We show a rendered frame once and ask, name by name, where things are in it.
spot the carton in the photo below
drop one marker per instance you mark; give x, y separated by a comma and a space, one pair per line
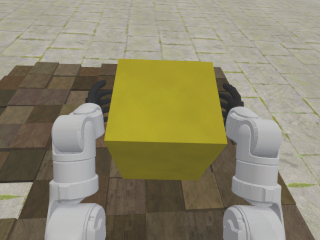
165, 119

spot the robot left hand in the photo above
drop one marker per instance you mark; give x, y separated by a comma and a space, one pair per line
94, 97

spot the right robot upper arm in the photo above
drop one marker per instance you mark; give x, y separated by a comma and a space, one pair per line
249, 222

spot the left robot upper arm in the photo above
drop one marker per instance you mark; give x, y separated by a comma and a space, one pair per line
79, 221

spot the robot left forearm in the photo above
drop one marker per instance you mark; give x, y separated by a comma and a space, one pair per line
73, 154

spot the robot right hand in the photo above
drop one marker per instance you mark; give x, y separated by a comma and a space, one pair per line
234, 101

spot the robot right forearm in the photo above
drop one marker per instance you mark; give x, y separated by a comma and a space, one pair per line
258, 156

